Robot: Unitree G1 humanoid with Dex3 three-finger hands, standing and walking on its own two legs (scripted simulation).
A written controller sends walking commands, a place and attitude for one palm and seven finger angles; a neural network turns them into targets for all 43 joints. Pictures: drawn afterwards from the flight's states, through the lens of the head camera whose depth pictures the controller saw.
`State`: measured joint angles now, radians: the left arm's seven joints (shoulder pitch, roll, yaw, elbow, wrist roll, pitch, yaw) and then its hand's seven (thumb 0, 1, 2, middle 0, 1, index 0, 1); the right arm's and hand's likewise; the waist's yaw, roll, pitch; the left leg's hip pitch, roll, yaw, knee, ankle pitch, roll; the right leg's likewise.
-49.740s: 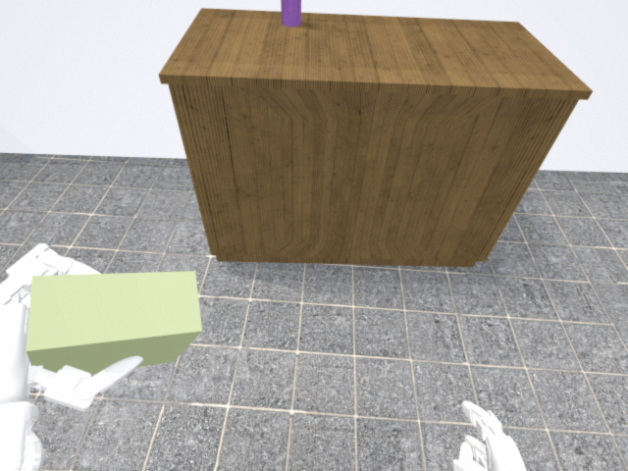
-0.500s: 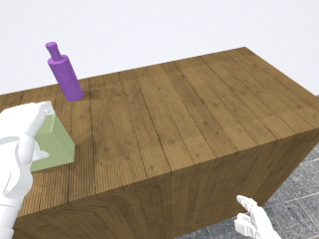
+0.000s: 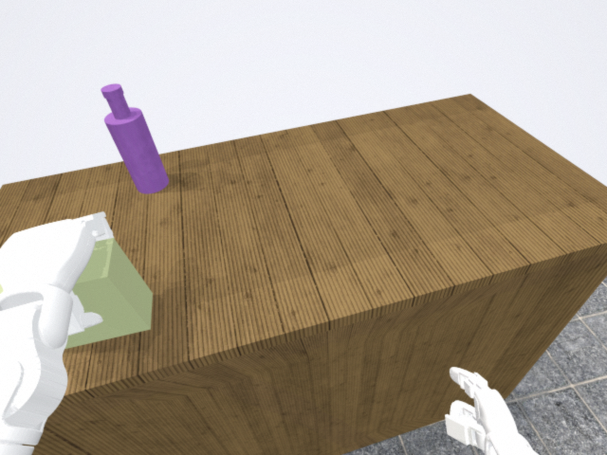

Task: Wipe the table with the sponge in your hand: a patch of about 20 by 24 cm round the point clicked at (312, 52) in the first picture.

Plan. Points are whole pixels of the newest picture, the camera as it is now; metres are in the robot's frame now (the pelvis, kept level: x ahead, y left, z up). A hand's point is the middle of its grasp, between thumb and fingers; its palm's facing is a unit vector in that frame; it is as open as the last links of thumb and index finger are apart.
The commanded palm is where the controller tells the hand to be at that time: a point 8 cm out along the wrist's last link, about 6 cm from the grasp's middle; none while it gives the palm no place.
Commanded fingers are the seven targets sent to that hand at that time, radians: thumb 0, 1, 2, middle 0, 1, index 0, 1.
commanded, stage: lift the sponge slowly off the table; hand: left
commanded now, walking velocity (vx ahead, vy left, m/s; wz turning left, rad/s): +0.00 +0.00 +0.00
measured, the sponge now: (90, 306) +0.26 +0.32 +0.09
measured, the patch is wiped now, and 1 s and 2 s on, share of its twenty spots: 0.90 0.90 0.90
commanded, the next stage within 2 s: none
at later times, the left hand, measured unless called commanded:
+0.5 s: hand (79, 279) +0.26 +0.31 +0.15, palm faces +0.04 -0.06 -1.00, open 10.3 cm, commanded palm +0.22 +0.30 +0.22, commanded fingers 0.00 0.10 1.30 -1.20 -1.60 -1.20 -1.60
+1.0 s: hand (71, 262) +0.26 +0.31 +0.17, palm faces +0.06 -0.04 -1.00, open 10.3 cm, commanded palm +0.22 +0.30 +0.25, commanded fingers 0.00 0.10 1.30 -1.20 -1.60 -1.20 -1.60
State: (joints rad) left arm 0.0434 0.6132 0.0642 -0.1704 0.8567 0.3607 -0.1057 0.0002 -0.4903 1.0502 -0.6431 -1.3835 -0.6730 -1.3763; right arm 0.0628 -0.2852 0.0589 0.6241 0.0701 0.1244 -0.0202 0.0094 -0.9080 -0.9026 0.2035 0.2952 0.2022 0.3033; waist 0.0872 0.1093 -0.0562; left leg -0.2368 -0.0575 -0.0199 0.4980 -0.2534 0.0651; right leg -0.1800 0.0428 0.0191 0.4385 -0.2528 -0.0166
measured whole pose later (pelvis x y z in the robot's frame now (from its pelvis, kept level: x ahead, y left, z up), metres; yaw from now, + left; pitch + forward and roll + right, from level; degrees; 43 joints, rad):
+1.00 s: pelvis -0.02 -0.02 +0.00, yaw +1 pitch -3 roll -1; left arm -0.20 0.67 0.01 0.00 0.84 0.34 -0.22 -0.01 -0.53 1.05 -0.71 -1.32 -0.74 -1.31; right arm 0.03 -0.28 0.07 0.66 0.07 0.06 -0.08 0.01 -0.91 -0.90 0.20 0.30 0.20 0.30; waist 0.11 0.11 -0.01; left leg -0.20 -0.05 -0.05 0.45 -0.20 0.04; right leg -0.14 0.05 -0.01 0.41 -0.22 -0.04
